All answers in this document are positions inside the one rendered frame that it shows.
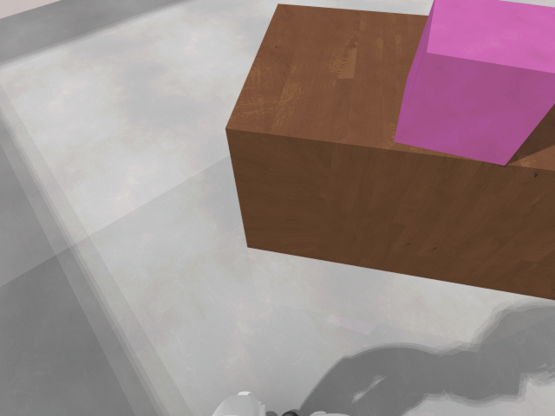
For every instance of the left robot thigh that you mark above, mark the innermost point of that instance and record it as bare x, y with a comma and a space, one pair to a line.
240, 405

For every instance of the pedestal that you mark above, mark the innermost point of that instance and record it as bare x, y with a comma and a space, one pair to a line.
318, 174

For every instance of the carton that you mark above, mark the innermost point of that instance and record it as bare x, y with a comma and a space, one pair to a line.
482, 79

